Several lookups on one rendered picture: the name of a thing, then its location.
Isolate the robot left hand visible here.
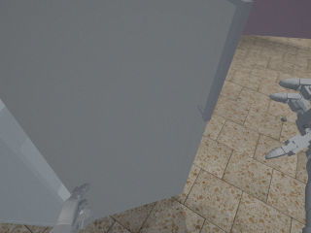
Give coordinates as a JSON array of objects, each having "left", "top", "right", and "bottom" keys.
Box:
[{"left": 55, "top": 183, "right": 93, "bottom": 233}]

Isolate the robot right hand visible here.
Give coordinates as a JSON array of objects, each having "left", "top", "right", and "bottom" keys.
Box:
[{"left": 265, "top": 78, "right": 311, "bottom": 159}]

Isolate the handle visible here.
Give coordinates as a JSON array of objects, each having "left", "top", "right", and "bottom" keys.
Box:
[{"left": 197, "top": 0, "right": 254, "bottom": 122}]

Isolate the fridge door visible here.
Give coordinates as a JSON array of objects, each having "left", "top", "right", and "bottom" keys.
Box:
[{"left": 0, "top": 0, "right": 237, "bottom": 221}]

